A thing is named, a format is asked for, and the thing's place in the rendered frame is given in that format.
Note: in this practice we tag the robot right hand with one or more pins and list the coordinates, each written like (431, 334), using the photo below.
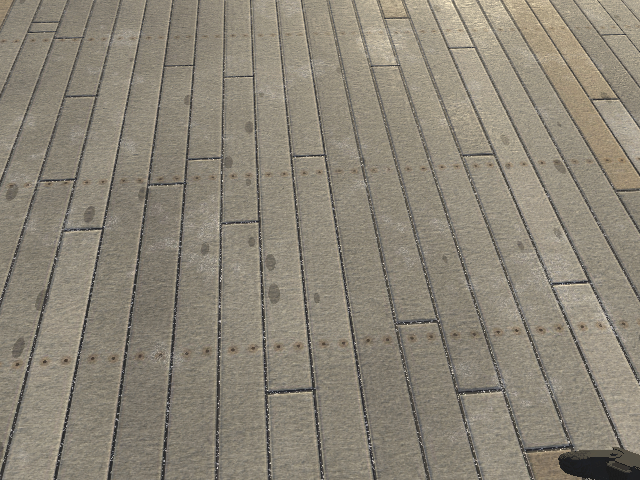
(616, 464)

